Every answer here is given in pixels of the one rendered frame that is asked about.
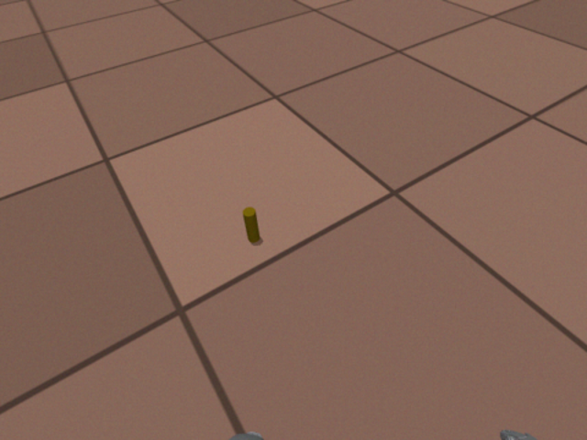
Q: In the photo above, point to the can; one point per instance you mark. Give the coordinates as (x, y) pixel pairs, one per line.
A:
(251, 224)

